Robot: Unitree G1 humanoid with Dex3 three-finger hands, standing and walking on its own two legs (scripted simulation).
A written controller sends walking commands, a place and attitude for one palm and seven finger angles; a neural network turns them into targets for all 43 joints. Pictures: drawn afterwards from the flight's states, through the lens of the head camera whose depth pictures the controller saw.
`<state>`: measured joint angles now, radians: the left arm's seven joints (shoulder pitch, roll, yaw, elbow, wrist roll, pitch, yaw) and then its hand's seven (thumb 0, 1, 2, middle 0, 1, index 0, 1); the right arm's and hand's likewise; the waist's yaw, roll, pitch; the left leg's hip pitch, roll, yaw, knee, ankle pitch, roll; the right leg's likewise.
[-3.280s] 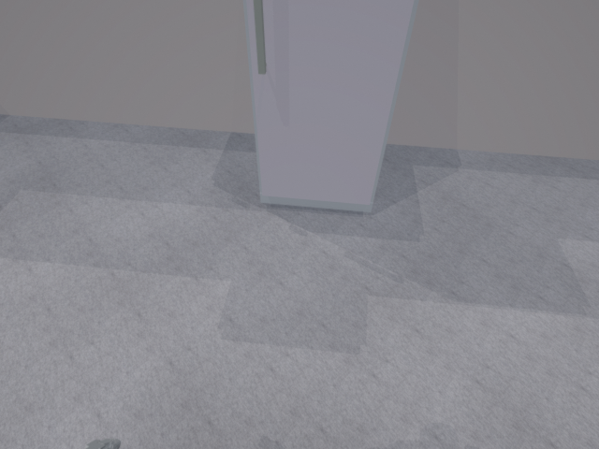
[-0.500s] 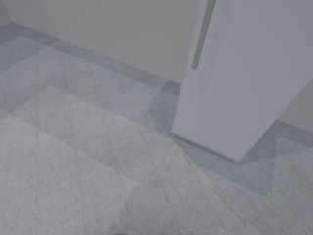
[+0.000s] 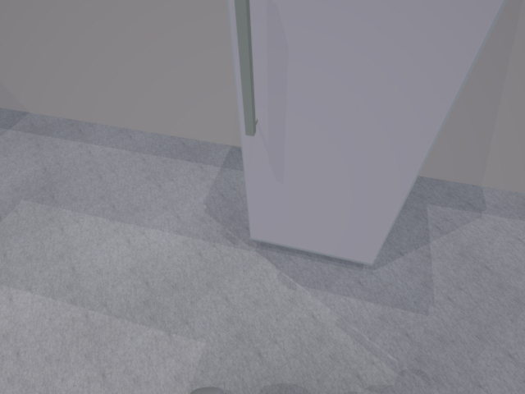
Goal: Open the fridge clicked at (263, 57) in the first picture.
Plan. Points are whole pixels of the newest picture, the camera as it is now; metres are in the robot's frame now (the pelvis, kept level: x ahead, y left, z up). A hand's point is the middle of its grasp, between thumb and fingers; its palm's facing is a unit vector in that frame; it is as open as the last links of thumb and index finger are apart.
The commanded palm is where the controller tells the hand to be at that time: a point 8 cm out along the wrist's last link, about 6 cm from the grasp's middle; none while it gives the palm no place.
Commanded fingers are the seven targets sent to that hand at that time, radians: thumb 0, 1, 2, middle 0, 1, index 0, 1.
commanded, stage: turn to face it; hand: left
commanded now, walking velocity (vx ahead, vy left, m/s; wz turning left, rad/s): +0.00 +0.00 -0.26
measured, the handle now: (248, 46) +0.76 +0.09 +0.16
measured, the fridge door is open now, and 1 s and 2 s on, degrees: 0 0 0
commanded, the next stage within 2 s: take the last steps up to it in 0.14 s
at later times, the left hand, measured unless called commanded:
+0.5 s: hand out of the picture +0.11 +0.21 -0.17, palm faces -0.14 -0.97 -0.18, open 7.4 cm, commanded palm none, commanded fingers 0.00 0.90 0.90 -0.20 -0.30 -0.20 -0.30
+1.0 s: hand out of the picture +0.12 +0.18 -0.18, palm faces -0.06 -0.99 -0.14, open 7.3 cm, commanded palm none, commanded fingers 0.00 0.90 0.90 -0.20 -0.30 -0.20 -0.30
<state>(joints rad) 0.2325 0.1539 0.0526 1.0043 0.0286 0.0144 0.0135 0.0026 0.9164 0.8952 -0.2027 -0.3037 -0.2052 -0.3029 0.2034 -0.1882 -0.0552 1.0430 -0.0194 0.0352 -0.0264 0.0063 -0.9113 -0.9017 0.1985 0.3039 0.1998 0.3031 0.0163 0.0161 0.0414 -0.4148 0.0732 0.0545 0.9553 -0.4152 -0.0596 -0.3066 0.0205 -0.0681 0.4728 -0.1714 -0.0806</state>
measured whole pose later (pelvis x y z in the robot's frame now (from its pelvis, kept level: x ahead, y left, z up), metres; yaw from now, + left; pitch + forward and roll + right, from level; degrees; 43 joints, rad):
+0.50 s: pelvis +0.03 +0.03 +0.01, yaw -9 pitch +0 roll -1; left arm 0.23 0.21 0.06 1.03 0.03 0.04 -0.02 0.00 0.91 0.90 -0.20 -0.30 -0.20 -0.30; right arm 0.35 -0.13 -0.02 1.06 -0.03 -0.04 -0.03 0.00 -0.91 -0.90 0.20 0.30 0.20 0.30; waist -0.02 -0.02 0.01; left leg -0.11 0.05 0.13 0.36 -0.26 0.01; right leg -0.38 -0.04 -0.04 0.83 -0.40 0.01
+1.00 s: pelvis +0.16 +0.01 -0.01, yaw -7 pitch -1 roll -1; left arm 0.40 0.14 0.03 1.14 0.03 -0.04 0.01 0.00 0.91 0.90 -0.20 -0.30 -0.20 -0.30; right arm 0.20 -0.18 -0.06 1.03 -0.02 -0.03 0.02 0.01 -0.91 -0.90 0.20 0.30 0.20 0.30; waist 0.02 -0.01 0.04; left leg -0.43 0.09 0.11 0.64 -0.20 0.00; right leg 0.00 -0.04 -0.14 0.42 -0.38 0.03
